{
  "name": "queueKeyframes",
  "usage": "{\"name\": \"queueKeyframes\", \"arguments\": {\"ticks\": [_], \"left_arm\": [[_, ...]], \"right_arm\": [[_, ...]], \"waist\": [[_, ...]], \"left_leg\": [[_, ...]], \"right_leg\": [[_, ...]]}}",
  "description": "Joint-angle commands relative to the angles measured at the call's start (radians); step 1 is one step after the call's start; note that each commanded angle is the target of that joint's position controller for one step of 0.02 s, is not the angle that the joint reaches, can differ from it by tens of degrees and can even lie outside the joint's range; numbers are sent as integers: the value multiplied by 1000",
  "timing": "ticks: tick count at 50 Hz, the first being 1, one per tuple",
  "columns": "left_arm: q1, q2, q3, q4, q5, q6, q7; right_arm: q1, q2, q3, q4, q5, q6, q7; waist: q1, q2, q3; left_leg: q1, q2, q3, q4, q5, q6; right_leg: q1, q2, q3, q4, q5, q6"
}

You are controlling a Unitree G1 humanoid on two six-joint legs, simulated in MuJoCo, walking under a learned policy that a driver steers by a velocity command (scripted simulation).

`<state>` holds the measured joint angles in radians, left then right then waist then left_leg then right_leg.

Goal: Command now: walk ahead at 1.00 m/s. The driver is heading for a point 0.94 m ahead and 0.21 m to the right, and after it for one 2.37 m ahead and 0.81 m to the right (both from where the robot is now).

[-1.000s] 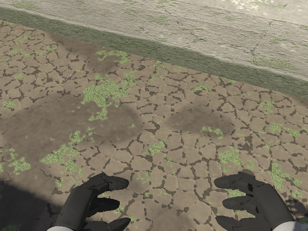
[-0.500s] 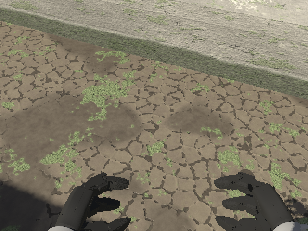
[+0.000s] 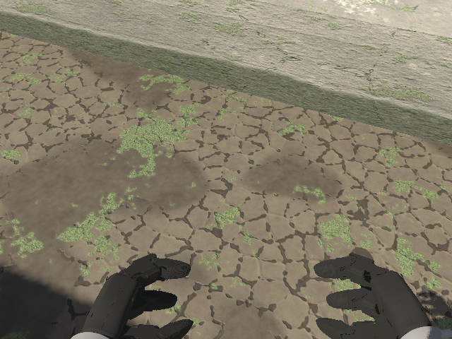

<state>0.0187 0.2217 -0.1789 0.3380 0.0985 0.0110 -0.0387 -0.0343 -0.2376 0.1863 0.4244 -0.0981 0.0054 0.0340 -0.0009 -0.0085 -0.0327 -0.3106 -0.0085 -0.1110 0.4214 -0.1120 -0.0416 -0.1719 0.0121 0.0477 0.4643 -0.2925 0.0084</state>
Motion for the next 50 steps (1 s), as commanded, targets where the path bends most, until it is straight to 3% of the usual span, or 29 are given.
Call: {"name": "queueKeyframes", "arguments": {"ticks": [1, 6, 7, 12, 13, 21, 23, 29, 33, 46, 50], "left_arm": [[-136, 62, 29, -116, 0, -20, 3], [-152, 62, 31, -115, 3, -25, 0], [-141, 60, 29, -118, -3, -22, 2], [-151, 63, 31, -114, 3, -26, 1], [-142, 60, 29, -117, -3, -22, 2], [-136, 61, 29, -116, 0, -20, 4], [-158, 61, 31, -116, 1, -27, -1], [-135, 60, 29, -115, 0, -21, 4], [-159, 61, 31, -116, 1, -27, -1], [-136, 60, 28, -114, 0, -21, 4], [-159, 60, 30, -115, 1, -27, -1]], "right_arm": [[-151, -77, -34, -113, 1, -20, -4], [-166, -75, -36, -114, -1, -21, -3], [-154, -77, -34, -114, 1, -20, -3], [-166, -75, -36, -114, -1, -22, -4], [-154, -77, -34, -114, 1, -20, -3], [-148, -76, -34, -113, 0, -19, -4], [-169, -75, -36, -115, 0, -21, -4], [-148, -76, -34, -112, 0, -20, -5], [-168, -75, -36, -116, 0, -21, -4], [-145, -76, -34, -112, -1, -19, -5], [-167, -74, -36, -115, 0, -21, -5]], "waist": [[1, 10, -134], [-5, 2, -138], [0, 6, -120], [-5, 4, -145], [0, 6, -124], [0, 9, -132], [-5, 1, -135], [1, 11, -136], [-6, -1, -133], [0, 10, -134], [-6, 0, -134]], "left_leg": [[94, 81, -79, -39, 108, 14], [90, 83, -83, -47, 45, 11], [85, 79, -78, -42, 79, 12], [94, 84, -84, -46, 55, 11], [88, 80, -79, -42, 81, 12], [94, 81, -78, -41, 106, 14], [88, 83, -83, -49, 30, 9], [97, 82, -78, -41, 111, 14], [88, 82, -82, -50, 25, 8], [97, 82, -77, -41, 111, 14], [90, 83, -81, -51, 27, 8]], "right_leg": [[-8, -93, 107, -88, 86, -21], [-19, -101, 114, -94, 52, -26], [-18, -93, 109, -92, 71, -24], [-14, -101, 114, -92, 57, -25], [-16, -93, 109, -92, 72, -23], [-11, -91, 110, -89, 86, -21], [-22, -100, 116, -94, 44, -26], [-9, -91, 110, -88, 90, -21], [-26, -99, 118, -96, 41, -26], [-11, -89, 113, -88, 92, -21], [-26, -98, 120, -96, 43, -26]]}}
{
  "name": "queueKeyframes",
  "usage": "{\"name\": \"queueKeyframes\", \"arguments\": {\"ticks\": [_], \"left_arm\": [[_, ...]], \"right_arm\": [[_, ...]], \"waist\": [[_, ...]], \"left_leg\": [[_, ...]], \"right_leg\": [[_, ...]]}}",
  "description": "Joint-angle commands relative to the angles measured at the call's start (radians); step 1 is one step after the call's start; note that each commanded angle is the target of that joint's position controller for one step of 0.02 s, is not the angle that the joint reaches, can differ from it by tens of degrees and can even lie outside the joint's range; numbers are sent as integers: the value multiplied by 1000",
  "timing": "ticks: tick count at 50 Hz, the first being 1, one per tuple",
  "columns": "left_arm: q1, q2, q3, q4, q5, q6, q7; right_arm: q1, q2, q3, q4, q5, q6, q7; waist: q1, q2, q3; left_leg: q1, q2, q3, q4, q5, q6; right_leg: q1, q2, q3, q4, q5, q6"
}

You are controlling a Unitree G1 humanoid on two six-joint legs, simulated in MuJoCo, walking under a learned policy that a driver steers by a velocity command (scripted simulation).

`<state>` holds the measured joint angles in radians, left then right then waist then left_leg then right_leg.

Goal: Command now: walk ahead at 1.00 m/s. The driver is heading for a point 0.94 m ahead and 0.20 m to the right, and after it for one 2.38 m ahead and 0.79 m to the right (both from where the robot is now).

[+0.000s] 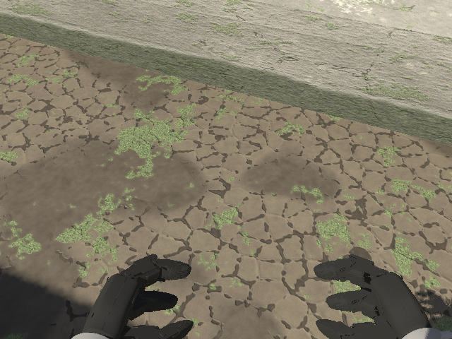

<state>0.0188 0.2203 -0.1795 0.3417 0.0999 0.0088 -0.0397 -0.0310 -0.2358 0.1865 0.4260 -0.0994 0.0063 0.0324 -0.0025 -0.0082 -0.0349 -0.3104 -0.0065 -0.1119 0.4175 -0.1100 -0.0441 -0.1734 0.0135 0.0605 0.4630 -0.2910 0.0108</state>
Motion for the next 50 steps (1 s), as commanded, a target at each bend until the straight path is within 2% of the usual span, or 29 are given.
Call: {"name": "queueKeyframes", "arguments": {"ticks": [1, 5, 6, 7, 10, 11, 13, 14, 15, 17, 18, 22, 24, 25, 29, 32, 33, 37, 39, 40, 44, 47, 48, 50], "left_arm": [[-144, 58, 28, -120, -5, -20, 3], [-136, 61, 29, -118, -1, -18, 5], [-152, 62, 31, -116, 2, -24, 2], [-142, 60, 29, -119, -4, -20, 3], [-153, 62, 31, -117, 2, -23, 2], [-143, 60, 29, -120, -4, -20, 3], [-137, 60, 28, -118, -2, -18, 5], [-152, 62, 31, -116, 2, -23, 2], [-142, 60, 29, -119, -4, -20, 3], [-153, 61, 31, -116, 1, -24, 2], [-142, 59, 28, -119, -4, -20, 3], [-137, 60, 28, -118, -1, -18, 5], [-159, 61, 31, -118, -1, -25, 1], [-144, 57, 28, -119, -5, -21, 3], [-137, 61, 29, -117, -1, -19, 5], [-159, 61, 31, -118, -1, -25, 1], [-144, 57, 28, -119, -5, -21, 3], [-137, 60, 28, -117, -1, -19, 5], [-159, 61, 31, -117, -1, -25, 1], [-144, 57, 28, -119, -5, -21, 3], [-137, 60, 28, -117, -1, -19, 5], [-160, 60, 30, -117, -1, -25, 1], [-145, 57, 28, -119, -5, -21, 3], [-137, 59, 28, -117, -3, -18, 5]], "right_arm": [[-154, -77, -34, -115, 2, -20, -3], [-148, -77, -34, -114, 0, -20, -4], [-165, -75, -36, -115, 0, -22, -4], [-153, -77, -34, -115, 1, -20, -3], [-165, -75, -36, -115, 0, -21, -4], [-152, -77, -34, -116, 1, -20, -4], [-147, -77, -34, -114, 0, -19, -4], [-164, -75, -36, -115, 0, -21, -4], [-151, -77, -34, -116, 1, -20, -4], [-163, -75, -36, -115, 0, -21, -4], [-151, -77, -34, -115, 1, -20, -4], [-147, -77, -34, -115, 0, -19, -5], [-168, -76, -36, -117, 0, -22, -4], [-152, -76, -34, -115, 1, -19, -4], [-146, -77, -34, -114, 0, -20, -5], [-167, -76, -36, -117, 0, -21, -4], [-151, -76, -34, -115, 1, -19, -4], [-145, -77, -34, -114, 0, -19, -5], [-166, -76, -37, -117, 0, -22, -5], [-150, -76, -34, -115, 1, -19, -4], [-144, -77, -34, -114, -1, -19, -5], [-166, -75, -36, -117, 0, -21, -5], [-150, -76, -34, -115, 1, -19, -5], [-143, -76, -34, -113, 0, -19, -5]], "waist": [[0, 3, -114], [1, 10, -132], [-4, 5, -145], [1, 7, -123], [-4, 3, -139], [1, 5, -120], [1, 9, -128], [-4, 4, -140], [1, 6, -121], [-4, 4, -139], [1, 7, -120], [1, 9, -131], [-5, 1, -133], [0, 4, -115], [1, 10, -133], [-5, 0, -133], [0, 4, -115], [1, 10, -132], [-5, 1, -135], [0, 5, -117], [1, 10, -133], [-5, 0, -133], [-1, 4, -115], [0, 8, -125]], "left_leg": [[87, 76, -74, -41, 65, 13], [98, 80, -75, -38, 108, 16], [99, 83, -80, -44, 55, 13], [93, 78, -75, -40, 81, 14], [96, 82, -79, -45, 49, 12], [91, 78, -74, -40, 79, 14], [97, 79, -74, -39, 100, 15], [97, 82, -79, -45, 51, 12], [92, 78, -74, -40, 81, 14], [97, 82, -79, -46, 49, 13], [91, 78, -74, -40, 81, 14], [99, 80, -74, -38, 105, 15], [93, 81, -79, -47, 28, 10], [89, 77, -73, -41, 67, 13], [100, 80, -74, -38, 108, 16], [94, 81, -78, -48, 27, 10], [90, 77, -73, -42, 66, 12], [101, 80, -73, -39, 107, 15], [95, 81, -78, -48, 30, 10], [91, 77, -72, -42, 70, 12], [101, 80, -73, -39, 108, 15], [95, 81, -77, -48, 27, 10], [91, 77, -72, -42, 66, 12], [98, 79, -72, -39, 100, 14]], "right_leg": [[-24, -91, 102, -93, 64, -26], [-10, -90, 101, -87, 90, -23], [-15, -98, 107, -91, 60, -27], [-17, -90, 102, -91, 75, -25], [-20, -98, 107, -93, 56, -27], [-20, -90, 103, -91, 74, -25], [-15, -89, 102, -89, 85, -24], [-19, -98, 108, -92, 58, -27], [-19, -90, 103, -91, 75, -25], [-20, -97, 108, -92, 57, -27], [-20, -89, 103, -91, 76, -25], [-13, -88, 103, -88, 89, -23], [-25, -97, 110, -94, 44, -28], [-25, -89, 105, -93, 67, -26], [-12, -88, 104, -88, 92, -23], [-26, -97, 110, -94, 44, -28], [-26, -88, 105, -93, 67, -25], [-13, -87, 105, -88, 92, -23], [-25, -96, 111, -94, 46, -27], [-25, -88, 106, -93, 69, -25], [-13, -87, 105, -88, 93, -22], [-28, -96, 112, -95, 44, -27], [-27, -87, 107, -93, 67, -25], [-20, -86, 106, -90, 88, -24]]}}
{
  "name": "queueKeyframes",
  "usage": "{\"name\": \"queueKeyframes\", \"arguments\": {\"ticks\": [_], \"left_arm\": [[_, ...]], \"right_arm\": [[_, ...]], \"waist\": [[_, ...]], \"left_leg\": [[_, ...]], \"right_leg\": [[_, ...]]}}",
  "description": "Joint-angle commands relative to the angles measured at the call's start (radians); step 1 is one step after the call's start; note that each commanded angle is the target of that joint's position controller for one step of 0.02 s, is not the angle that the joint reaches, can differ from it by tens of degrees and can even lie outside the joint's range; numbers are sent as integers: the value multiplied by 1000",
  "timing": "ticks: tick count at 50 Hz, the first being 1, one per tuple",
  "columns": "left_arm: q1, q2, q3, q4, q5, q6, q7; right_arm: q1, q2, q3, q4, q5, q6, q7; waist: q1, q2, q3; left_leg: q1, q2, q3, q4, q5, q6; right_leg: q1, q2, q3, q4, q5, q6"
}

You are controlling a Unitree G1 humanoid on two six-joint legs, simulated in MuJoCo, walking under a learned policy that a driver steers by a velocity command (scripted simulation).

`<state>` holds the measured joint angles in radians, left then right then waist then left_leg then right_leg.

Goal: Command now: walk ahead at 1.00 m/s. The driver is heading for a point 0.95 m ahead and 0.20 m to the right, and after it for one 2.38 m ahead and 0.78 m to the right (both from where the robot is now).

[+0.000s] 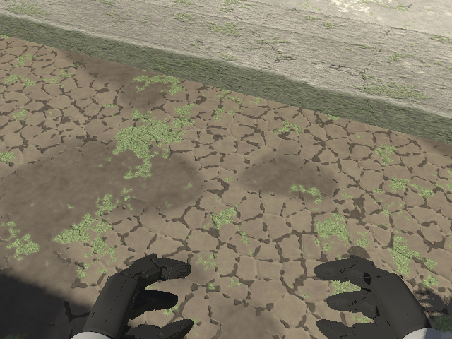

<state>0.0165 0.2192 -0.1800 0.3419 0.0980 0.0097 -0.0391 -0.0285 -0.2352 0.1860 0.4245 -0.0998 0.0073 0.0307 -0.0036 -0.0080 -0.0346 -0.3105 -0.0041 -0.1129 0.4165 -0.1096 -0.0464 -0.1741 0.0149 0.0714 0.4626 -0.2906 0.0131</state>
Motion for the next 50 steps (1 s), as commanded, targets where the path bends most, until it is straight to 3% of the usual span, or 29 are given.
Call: {"name": "queueKeyframes", "arguments": {"ticks": [1, 4, 9, 12, 20, 22, 27, 29, 33, 36, 40, 48, 50], "left_arm": [[-135, 61, 28, -117, 0, -19, 4], [-157, 62, 31, -117, 1, -26, 0], [-135, 61, 29, -117, 0, -20, 5], [-158, 61, 31, -117, 1, -26, 0], [-135, 60, 28, -116, 0, -19, 4], [-158, 61, 31, -117, 1, -26, 0], [-135, 61, 29, -117, 0, -20, 5], [-157, 61, 31, -117, 1, -26, 0], [-135, 60, 28, -117, 0, -19, 5], [-158, 61, 31, -117, 1, -26, 0], [-135, 60, 28, -116, 0, -19, 5], [-152, 61, 30, -115, 3, -25, 2], [-142, 58, 28, -118, -4, -22, 3]], "right_arm": [[-146, -77, -34, -112, 0, -20, -4], [-168, -76, -36, -115, 1, -22, -3], [-145, -77, -34, -113, 0, -20, -4], [-167, -76, -36, -115, 0, -22, -4], [-145, -77, -34, -113, 0, -20, -4], [-166, -76, -36, -115, 0, -22, -4], [-144, -77, -34, -113, 0, -20, -5], [-166, -76, -36, -115, 0, -22, -4], [-143, -77, -34, -113, -1, -19, -5], [-165, -76, -36, -115, 0, -22, -4], [-143, -77, -34, -113, -1, -19, -5], [-160, -75, -36, -114, -1, -21, -5], [-147, -76, -34, -113, 1, -20, -4]], "waist": [[1, 9, -129], [-4, 1, -135], [2, 9, -133], [-4, 0, -134], [1, 9, -130], [-4, 1, -134], [1, 9, -133], [-4, 1, -135], [1, 9, -129], [-4, 1, -135], [1, 9, -129], [-4, 4, -141], [0, 5, -118]], "left_leg": [[100, 77, -71, -38, 105, 17], [96, 79, -76, -47, 29, 12], [102, 78, -70, -38, 107, 17], [96, 79, -75, -48, 25, 11], [102, 78, -70, -38, 104, 16], [97, 79, -75, -48, 28, 11], [104, 78, -69, -38, 107, 16], [98, 79, -74, -48, 29, 11], [102, 78, -69, -39, 105, 16], [98, 79, -74, -48, 28, 11], [102, 78, -68, -39, 105, 16], [104, 80, -73, -46, 51, 12], [96, 75, -67, -42, 71, 13]], "right_leg": [[-16, -88, 95, -88, 91, -25], [-26, -97, 102, -93, 46, -29], [-14, -87, 96, -87, 93, -24], [-28, -96, 103, -94, 43, -29], [-16, -86, 97, -88, 91, -24], [-28, -95, 103, -94, 46, -29], [-15, -86, 97, -87, 94, -24], [-28, -95, 104, -94, 47, -29], [-18, -85, 98, -88, 93, -24], [-29, -94, 105, -94, 46, -28], [-18, -85, 99, -88, 93, -24], [-24, -93, 105, -92, 61, -27], [-28, -85, 101, -92, 73, -26]]}}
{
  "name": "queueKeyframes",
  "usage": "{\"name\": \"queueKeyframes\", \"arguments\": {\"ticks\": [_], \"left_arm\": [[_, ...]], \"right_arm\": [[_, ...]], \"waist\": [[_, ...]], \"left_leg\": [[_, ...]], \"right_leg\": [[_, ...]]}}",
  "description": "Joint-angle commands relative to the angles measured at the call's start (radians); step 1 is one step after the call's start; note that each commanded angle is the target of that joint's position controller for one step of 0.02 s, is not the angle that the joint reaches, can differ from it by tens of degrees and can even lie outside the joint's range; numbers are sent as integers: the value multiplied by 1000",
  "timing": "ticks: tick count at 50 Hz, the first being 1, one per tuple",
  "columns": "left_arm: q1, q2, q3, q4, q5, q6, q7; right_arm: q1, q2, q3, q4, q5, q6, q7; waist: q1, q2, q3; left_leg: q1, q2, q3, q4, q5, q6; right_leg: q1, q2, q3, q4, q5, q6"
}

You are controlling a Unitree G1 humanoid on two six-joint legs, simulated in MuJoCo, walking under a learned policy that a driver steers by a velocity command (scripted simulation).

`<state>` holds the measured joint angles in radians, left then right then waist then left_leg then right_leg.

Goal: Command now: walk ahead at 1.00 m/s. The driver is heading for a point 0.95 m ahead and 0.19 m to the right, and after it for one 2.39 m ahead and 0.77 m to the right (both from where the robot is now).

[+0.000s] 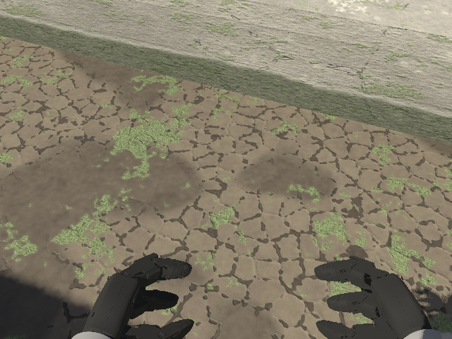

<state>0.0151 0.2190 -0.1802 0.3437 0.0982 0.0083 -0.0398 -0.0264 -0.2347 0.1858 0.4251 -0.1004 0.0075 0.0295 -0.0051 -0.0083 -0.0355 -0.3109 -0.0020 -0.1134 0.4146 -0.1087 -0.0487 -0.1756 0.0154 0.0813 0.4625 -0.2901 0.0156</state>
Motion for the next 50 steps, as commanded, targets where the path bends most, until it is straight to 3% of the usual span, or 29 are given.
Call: {"name": "queueKeyframes", "arguments": {"ticks": [1, 5, 8, 11, 15, 23, 24, 29, 31, 35, 50], "left_arm": [[-135, 58, 28, -118, -2, -19, 5], [-139, 49, 27, -106, 3, -22, 3], [-23, 76, 41, -45, -16, -12, 3], [25, 88, 58, 4, -34, 1, 0], [99, 98, 85, 73, -55, 17, 5], [239, 79, 118, 198, -68, 50, 31], [249, 75, 125, 211, -93, 36, 39], [326, 87, 136, 274, -93, 35, 47], [355, 98, 143, 297, -98, 38, 43], [391, 87, 150, 333, -100, 40, 43], [473, 68, 165, 427, -104, 49, 58]], "right_arm": [[-144, -76, -34, -112, 1, -19, -4], [-145, -70, -34, -102, 1, -19, -4], [-46, -95, -48, -48, 21, -8, 0], [6, -102, -65, -1, 43, 9, 1], [81, -104, -90, 63, 57, 27, -6], [203, -82, -123, 169, 74, 51, -27], [189, -56, -119, 177, 93, 40, -35], [266, -77, -129, 226, 95, 38, -56], [287, -73, -131, 239, 89, 46, -64], [312, -69, -138, 264, 91, 58, -76], [351, -54, -161, 347, 103, 66, -93]], "waist": [[1, 8, -123], [-5, 13, -161], [6, 28, -172], [-1, 10, -95], [-7, 1, -11], [-2, 24, 15], [9, 49, 43], [4, 23, 5], [4, 1, 22], [2, 13, 41], [7, 20, 74]], "left_leg": [[100, 75, -67, -38, 90, 17], [132, 92, -89, -63, 105, 19], [182, 109, -104, -66, 247, 55], [167, 96, -99, -106, 109, 68], [140, 71, -78, -151, -5, 77], [142, 52, -61, -182, 15, 86], [119, 64, -67, -179, 71, 80], [155, 58, -60, -188, 112, 71], [161, 50, -55, -192, 110, 72], [170, 44, -45, -196, 117, 72], [170, 35, -31, -221, 108, 72]], "right_leg": [[-22, -85, 90, -90, 84, -28], [-16, -93, 96, -95, 89, -26], [32, -95, 103, -119, 164, -38], [12, -89, 104, -184, 72, -61], [3, -76, 97, -254, 11, -83], [66, -48, 64, -292, 90, -91], [82, -57, 78, -300, 147, -90], [150, -54, 70, -314, 256, -86], [148, -44, 60, -325, 252, -78], [138, -40, 53, -338, 270, -74], [128, -38, 39, -364, 256, -67]]}}
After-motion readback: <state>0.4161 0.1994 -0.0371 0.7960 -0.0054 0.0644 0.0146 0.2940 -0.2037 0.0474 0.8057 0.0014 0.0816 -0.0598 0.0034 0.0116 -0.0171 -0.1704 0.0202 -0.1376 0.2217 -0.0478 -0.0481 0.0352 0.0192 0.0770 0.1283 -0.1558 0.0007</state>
